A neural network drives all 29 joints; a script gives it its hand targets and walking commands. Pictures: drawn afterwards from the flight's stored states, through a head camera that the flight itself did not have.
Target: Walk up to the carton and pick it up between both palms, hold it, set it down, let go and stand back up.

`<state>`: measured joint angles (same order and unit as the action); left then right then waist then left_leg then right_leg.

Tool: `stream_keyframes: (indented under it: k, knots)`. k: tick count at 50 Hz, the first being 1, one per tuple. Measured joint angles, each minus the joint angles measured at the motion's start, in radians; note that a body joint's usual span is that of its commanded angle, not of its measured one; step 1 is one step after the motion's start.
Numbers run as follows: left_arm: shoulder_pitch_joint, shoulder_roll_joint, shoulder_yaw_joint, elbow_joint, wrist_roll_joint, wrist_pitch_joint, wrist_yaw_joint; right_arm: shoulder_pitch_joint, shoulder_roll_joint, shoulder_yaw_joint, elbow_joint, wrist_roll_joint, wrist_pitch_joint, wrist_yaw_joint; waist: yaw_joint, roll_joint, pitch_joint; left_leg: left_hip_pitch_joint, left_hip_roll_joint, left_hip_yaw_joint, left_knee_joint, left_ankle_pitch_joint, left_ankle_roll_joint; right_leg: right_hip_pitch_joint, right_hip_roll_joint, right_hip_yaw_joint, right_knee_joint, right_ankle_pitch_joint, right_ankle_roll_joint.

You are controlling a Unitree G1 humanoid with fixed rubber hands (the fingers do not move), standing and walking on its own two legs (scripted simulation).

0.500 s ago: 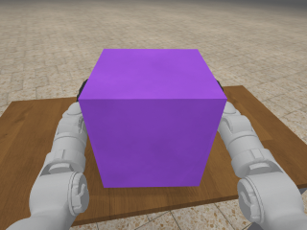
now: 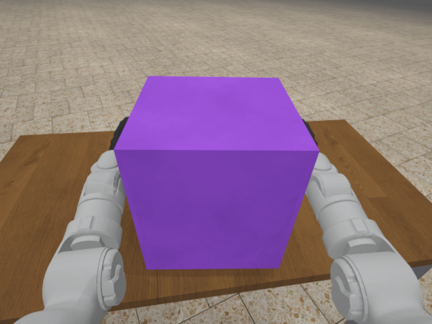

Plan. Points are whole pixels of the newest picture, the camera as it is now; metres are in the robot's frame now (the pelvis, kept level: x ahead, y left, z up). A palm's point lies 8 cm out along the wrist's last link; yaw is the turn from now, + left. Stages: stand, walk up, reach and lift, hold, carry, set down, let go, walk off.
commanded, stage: set down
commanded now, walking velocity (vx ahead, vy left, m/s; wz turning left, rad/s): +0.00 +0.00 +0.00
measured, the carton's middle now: (213, 172) +0.39 +0.02 +0.13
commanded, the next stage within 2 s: none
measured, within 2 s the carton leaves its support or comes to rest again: rests again in 0.40 s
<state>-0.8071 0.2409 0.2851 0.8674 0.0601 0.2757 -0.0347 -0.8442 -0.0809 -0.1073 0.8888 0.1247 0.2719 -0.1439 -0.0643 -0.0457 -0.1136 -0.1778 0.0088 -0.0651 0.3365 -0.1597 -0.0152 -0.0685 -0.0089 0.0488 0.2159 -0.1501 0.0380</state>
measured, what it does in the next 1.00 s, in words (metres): stands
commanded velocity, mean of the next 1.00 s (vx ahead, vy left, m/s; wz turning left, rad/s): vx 0.00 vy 0.00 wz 0.00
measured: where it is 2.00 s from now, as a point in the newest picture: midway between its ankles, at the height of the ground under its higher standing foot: outside the picture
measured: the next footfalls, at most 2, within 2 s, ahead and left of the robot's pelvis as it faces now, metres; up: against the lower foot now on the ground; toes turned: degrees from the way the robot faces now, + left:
none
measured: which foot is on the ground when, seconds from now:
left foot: down 0.00-1.00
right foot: down 0.00-1.00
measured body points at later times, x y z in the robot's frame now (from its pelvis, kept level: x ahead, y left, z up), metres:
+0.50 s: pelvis +0.00 +0.00 +0.00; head -0.02 +0.03 +0.45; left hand +0.42 +0.21 +0.13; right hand +0.41 -0.15 +0.14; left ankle +0.01 +0.12 -0.75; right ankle -0.02 -0.15 -0.75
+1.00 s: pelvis +0.01 +0.00 +0.00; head -0.02 +0.03 +0.45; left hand +0.42 +0.21 +0.13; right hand +0.41 -0.15 +0.14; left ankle +0.01 +0.12 -0.75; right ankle -0.02 -0.15 -0.75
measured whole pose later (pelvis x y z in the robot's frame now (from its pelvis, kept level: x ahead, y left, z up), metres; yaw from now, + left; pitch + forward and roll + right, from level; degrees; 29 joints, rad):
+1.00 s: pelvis +0.01 +0.00 +0.00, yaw +1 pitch -1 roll -1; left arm -0.74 0.20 0.36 0.83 0.14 0.18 -0.11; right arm -0.72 -0.02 -0.17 0.81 0.02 0.17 -0.13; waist -0.05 -0.06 -0.06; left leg -0.14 0.01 -0.05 0.33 -0.16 -0.02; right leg -0.03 -0.01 0.03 0.22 -0.17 0.03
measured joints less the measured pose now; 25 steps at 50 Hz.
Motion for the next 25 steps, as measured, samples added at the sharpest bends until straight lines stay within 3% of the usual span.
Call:
stream_keyframes:
  k: [25]
  knots:
    - [0.046,-0.014,0.014,0.001,0.018,-0.077,-0.022,0.07,0.036,-0.035,-0.03,-0.068,-0.071,0.009,0.014,-0.006,0.023,-0.011,-0.002,0.011,-0.001,0.0,0.003,-0.015,-0.006,-0.006,0.009,-0.007,0.003]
